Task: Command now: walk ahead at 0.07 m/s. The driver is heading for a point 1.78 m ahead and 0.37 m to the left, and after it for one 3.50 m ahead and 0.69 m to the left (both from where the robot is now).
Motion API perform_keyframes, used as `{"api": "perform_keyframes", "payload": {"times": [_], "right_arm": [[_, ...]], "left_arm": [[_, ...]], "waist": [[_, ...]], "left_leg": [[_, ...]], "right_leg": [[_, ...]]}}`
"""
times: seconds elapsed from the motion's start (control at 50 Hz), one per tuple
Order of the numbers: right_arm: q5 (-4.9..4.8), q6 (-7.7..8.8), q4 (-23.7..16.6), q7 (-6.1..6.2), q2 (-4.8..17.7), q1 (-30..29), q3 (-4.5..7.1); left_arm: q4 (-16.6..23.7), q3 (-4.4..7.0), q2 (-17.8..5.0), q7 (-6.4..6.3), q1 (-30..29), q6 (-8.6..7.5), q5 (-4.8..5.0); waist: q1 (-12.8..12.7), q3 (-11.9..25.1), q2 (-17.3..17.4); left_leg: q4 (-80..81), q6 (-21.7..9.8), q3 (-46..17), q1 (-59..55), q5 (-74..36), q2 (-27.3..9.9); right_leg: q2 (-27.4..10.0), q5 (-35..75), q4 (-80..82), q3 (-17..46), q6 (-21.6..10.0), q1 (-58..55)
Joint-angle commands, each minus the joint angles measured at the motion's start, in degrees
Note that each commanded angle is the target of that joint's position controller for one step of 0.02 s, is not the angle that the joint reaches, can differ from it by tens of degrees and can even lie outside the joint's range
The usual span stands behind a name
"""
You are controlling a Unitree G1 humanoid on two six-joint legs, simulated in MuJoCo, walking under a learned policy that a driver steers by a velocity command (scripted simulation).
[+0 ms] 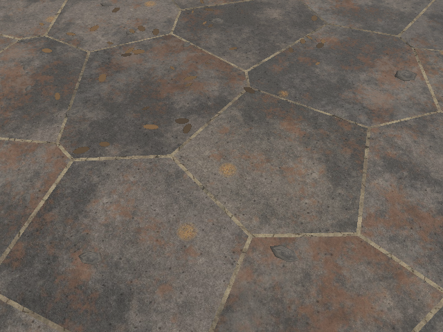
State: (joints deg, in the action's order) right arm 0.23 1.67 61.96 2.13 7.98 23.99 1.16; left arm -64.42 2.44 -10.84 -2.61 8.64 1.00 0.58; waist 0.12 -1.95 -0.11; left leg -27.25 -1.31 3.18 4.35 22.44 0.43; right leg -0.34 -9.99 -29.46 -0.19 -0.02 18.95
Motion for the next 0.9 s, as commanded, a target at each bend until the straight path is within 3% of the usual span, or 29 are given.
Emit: {"api": "perform_keyframes", "payload": {"times": [0.02, 0.04, 0.06, 0.08, 0.12, 0.16, 0.2, 0.22, 0.26, 0.28, 0.3, 0.32, 0.34, 0.36, 0.38, 0.42, 0.48, 0.56, 0.64, 0.7, 0.74, 0.76, 0.78, 0.8, 0.82, 0.84, 0.86, 0.88, 0.9], "right_arm": [[-0.42, -0.09, 0.6, 0.28, 5.5, 8.3, 1.19], [-0.76, -0.11, -0.2, 0.48, 7.5, 7.5, 1.82], [-1.18, 0.15, -1.0, 0.68, 9.4, 7.7, 2.40], [-1.51, 0.73, -1.7, 0.80, 11.5, 6.8, 3.14], [-0.93, 2.21, -1.8, 0.70, 11.2, 7.4, 3.47], [-1.26, 2.79, -1.8, 0.09, 10.2, 8.0, 3.38], [-1.54, 2.40, -2.4, -0.49, 10.9, 7.0, 3.46], [-1.60, 2.17, -2.9, -0.76, 11.6, 5.0, 3.51], [-1.35, 2.38, -3.8, -1.08, 12.4, 2.9, 3.37], [-1.22, 2.81, -5.3, -1.20, 10.8, -0.3, 2.74], [-1.28, 4.07, -7.8, -1.18, 4.0, 1.1, 1.01], [-3.20, 5.34, -8.9, -1.30, 6.0, -1.9, 1.68], [-4.27, 5.93, -10.2, -1.65, 8.0, -4.6, 2.07], [-3.77, 6.10, -10.2, -1.64, 9.1, -5.8, 2.39], [-2.77, 5.88, -9.8, -1.40, 9.2, -5.7, 3.03], [-2.25, 4.58, -9.1, -1.57, 9.2, -3.6, 3.80], [-1.83, 3.30, -10.7, -1.75, 7.9, -7.9, 3.82], [-1.43, 3.46, -14.8, -2.18, 7.0, -19.1, 3.05], [-1.86, 4.04, -17.1, -3.45, 7.0, -27.1, 2.27], [-2.08, 4.52, -18.8, -4.61, 7.7, -30.2, 2.09], [-2.11, 4.81, -19.0, -5.12, 9.7, -27.9, 2.74], [-2.08, 4.88, -18.1, -5.07, 11.4, -23.8, 3.58], [-2.08, 4.81, -15.4, -4.82, 13.8, -14.4, 4.94], [-1.85, 4.55, -12.6, -4.25, 17.1, -3.4, 6.26], [-0.21, 4.47, -10.4, -4.15, 23.6, 4.0, 7.66], [-0.20, 4.45, -10.4, -4.25, 19.3, 3.9, 6.15], [-0.75, 4.71, -10.7, -4.30, 16.0, -1.9, 5.08], [-0.88, 4.80, -12.1, -4.24, 13.5, -7.7, 4.20], [-0.47, 5.00, -12.4, -4.44, 11.7, -11.8, 3.59]], "left_arm": [[1.0, 0.80, -5.0, -0.11, 1.6, -0.26, 0.22], [1.3, 1.02, -5.3, 0.01, 0.8, -0.50, 0.47], [2.6, 1.13, -5.6, 0.30, -1.9, -1.17, 0.66], [4.4, 1.00, -5.4, 0.83, -5.1, -2.25, 1.00], [6.3, 0.93, -5.3, 1.86, -8.2, -4.29, 1.35], [7.7, 0.93, -5.3, 2.79, -9.1, -5.87, 1.81], [7.6, 0.93, -4.7, 3.67, -8.3, -6.70, 1.87], [6.2, 1.06, -4.1, 4.03, -4.0, -6.77, 1.99], [1.4, 3.30, -7.3, 3.99, 10.5, -6.40, 1.97], [-0.2, 4.99, -11.9, 3.41, 20.2, -6.29, 1.75], [-0.4, 5.40, -17.4, 3.28, 26.6, -6.59, 0.66], [-0.1, 3.41, -12.5, 3.46, 21.2, -7.50, -0.09], [1.9, 2.36, -9.9, 3.47, 14.9, -8.01, 0.16], [3.3, 1.34, -7.4, 3.79, 10.1, -8.21, 0.07], [4.0, 0.86, -6.7, 4.16, 7.9, -8.21, -0.18], [3.8, 0.31, -5.9, 4.02, 8.4, -7.85, -0.62], [3.0, 0.30, -7.8, 2.99, 11.9, -7.70, -0.55], [4.0, 0.47, -9.0, 1.89, 13.8, -6.94, -0.77], [4.0, 0.94, -9.9, 1.65, 17.5, -6.52, 0.00], [3.5, 1.34, -10.1, 1.58, 19.1, -5.95, 0.44], [3.9, 1.82, -11.3, 1.57, 17.8, -5.57, 0.37], [4.2, 2.11, -12.2, 1.58, 16.9, -5.29, 0.15], [4.6, 2.03, -12.1, 1.60, 15.6, -4.81, -0.14], [5.7, 1.35, -10.8, 1.68, 15.0, -4.70, -0.59], [6.7, -0.99, -2.3, 2.44, 23.0, -5.75, -0.38], [5.9, -0.83, -3.8, 2.87, 21.3, -7.76, 0.93], [8.4, 0.54, -8.6, 3.01, 14.7, -8.73, 2.52], [9.8, 0.64, -9.6, 2.61, 10.3, -9.08, 2.59], [9.9, 1.10, -9.6, 2.04, 8.6, -8.76, 1.64]], "waist": [[0.3, -1.6, 2.8], [0.7, -3.9, 5.4], [1.9, -7.0, 7.6], [2.6, -10.5, 9.8], [3.4, -13.6, 8.8], [3.3, -12.8, 6.8], [2.6, -10.3, 5.9], [0.1, -8.5, 6.2], [-6.9, -1.1, 5.8], [-11.8, 3.5, -0.9], [-10.5, 10.9, -17.1], [-8.0, 8.4, -12.1], [-5.8, 1.8, -8.9], [-3.8, -0.5, -4.1], [-2.2, -1.8, -2.0], [-0.2, -1.7, -3.4], [0.0, -3.5, -2.1], [-2.2, -4.8, -2.1], [-4.5, -6.0, -2.6], [-4.3, -6.5, -3.6], [-1.7, -4.0, -5.1], [0.9, -0.6, -6.5], [5.9, 4.8, -6.8], [10.4, 12.0, -5.0], [6.9, 23.3, 11.0], [7.4, 28.0, 12.9], [6.3, 17.8, 11.0], [4.6, 11.6, 6.2], [2.4, 7.6, 2.4]], "left_leg": [[9.7, -2.7, -4.5, 12.5, 5.2, -3.7], [11.9, -5.1, -8.2, 12.7, 14.6, -6.0], [15.5, -8.1, -14.2, 11.6, 21.9, -10.6], [18.8, -11.0, -20.8, 9.9, 23.4, -16.5], [19.2, -13.5, -25.0, 2.4, 13.0, -21.5], [16.4, -12.3, -21.3, -5.1, 0.8, -20.5], [14.6, -10.2, -15.4, -2.4, -3.7, -17.0], [12.5, -9.1, -11.9, 3.4, -7.2, -14.9], [0.0, -6.5, -6.2, 12.5, -27.3, -10.3], [-18.3, -2.6, -0.9, 20.2, -29.5, -5.6], [-41.3, 0.8, -1.1, 33.2, 2.8, 3.2], [-51.1, -0.9, -11.0, 38.6, 6.9, 1.5], [-52.9, -3.0, -10.4, 42.5, 2.7, -2.1], [-50.5, -4.3, -9.2, 40.9, -3.3, -5.4], [-46.8, -4.5, -8.1, 38.4, -7.2, -7.3], [-42.2, -4.1, -6.9, 32.9, -10.5, -8.9], [-36.6, -1.7, -5.0, 36.3, -13.5, -9.6], [-21.2, 0.6, -3.8, 39.5, -21.8, -9.1], [-10.2, 0.3, -1.5, 37.2, -26.1, -6.6], [-5.6, -1.7, -1.8, 36.5, -23.7, -5.6], [-3.8, -3.6, -0.9, 30.9, -20.1, -3.7], [-4.1, -4.7, 0.5, 24.4, -18.6, -1.6], [-4.1, -6.3, 2.1, 12.6, -18.0, 0.7], [-6.1, -8.9, -3.4, -5.0, -18.0, -3.8], [-0.8, -18.9, -33.0, -28.2, -5.0, -20.3], [10.8, -19.4, -49.6, -29.5, -1.0, -23.8], [11.1, -15.4, -40.7, -22.1, -1.8, -21.7], [11.7, -13.5, -31.3, -12.2, -7.7, -19.7], [13.3, -12.3, -24.4, -2.6, -13.5, -17.5]], "right_leg": [[0.7, -5.0, -0.9, -0.5, -2.9, -8.5], [2.7, -13.5, -4.5, -2.9, -2.6, -4.0], [3.3, -16.1, -9.0, -4.5, -2.5, 2.8], [1.3, -13.7, -13.6, -4.1, -3.1, 9.4], [-3.0, -16.1, -20.6, -1.1, -4.2, 21.5], [-4.9, -17.6, -18.4, -0.7, -4.6, 26.2], [-3.0, -14.1, -11.3, -4.2, -4.3, 17.0], [-0.7, -9.2, -7.5, -6.8, -4.2, 6.6], [4.6, -1.2, -4.2, -9.6, -4.9, -16.6], [-3.9, -6.3, 1.2, 3.5, -8.6, -27.1], [-21.3, -14.9, 15.7, 37.4, -18.2, -36.0], [-23.2, -19.8, 20.2, 45.2, -18.7, -31.9], [-22.3, -19.0, 19.4, 36.9, -16.5, -26.6], [-19.6, -14.0, 19.5, 28.2, -14.1, -21.6], [-16.8, -8.5, 20.2, 21.3, -12.2, -17.2], [-12.7, -1.9, 21.8, 12.8, -10.4, -13.1], [-12.1, 6.5, 23.6, 8.3, -11.4, -12.4], [-11.6, 9.8, 24.6, 5.0, -11.4, -13.6], [-12.0, 9.7, 24.2, 2.4, -10.8, -16.6], [-14.3, 12.3, 21.4, 1.8, -10.0, -21.9], [-15.2, 23.5, 16.9, 1.1, -8.8, -24.7], [-15.0, 34.3, 11.6, 0.4, -8.2, -25.4], [-12.8, 42.3, 0.7, -1.7, -6.8, -23.3], [-10.1, 34.7, -15.1, -3.3, -4.7, -12.4], [0.5, 3.8, -40.4, -3.0, -0.9, 10.7], [3.3, -20.9, -49.5, 7.2, -1.7, 17.6], [-0.4, -18.6, -52.8, 7.3, -3.0, 23.5], [-3.8, -13.5, -50.9, 5.3, -3.7, 23.2], [-6.3, -9.2, -46.8, 4.5, -3.7, 20.2]]}}
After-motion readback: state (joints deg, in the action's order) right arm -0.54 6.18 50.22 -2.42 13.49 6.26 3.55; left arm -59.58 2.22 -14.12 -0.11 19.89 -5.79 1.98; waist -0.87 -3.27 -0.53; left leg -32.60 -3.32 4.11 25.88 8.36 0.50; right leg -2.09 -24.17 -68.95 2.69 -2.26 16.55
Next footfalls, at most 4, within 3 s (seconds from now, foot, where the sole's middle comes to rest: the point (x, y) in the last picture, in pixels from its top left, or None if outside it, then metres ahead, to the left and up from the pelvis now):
0.80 left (194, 323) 0.52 0.11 -0.77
1.36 right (267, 233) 0.84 -0.13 -0.77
1.94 left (198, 165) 1.15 0.12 -0.77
2.42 right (226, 111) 1.47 0.01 -0.77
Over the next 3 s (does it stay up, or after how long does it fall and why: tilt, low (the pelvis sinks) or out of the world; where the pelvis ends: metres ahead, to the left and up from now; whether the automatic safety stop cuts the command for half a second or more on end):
stays up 1.50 0.24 -0.02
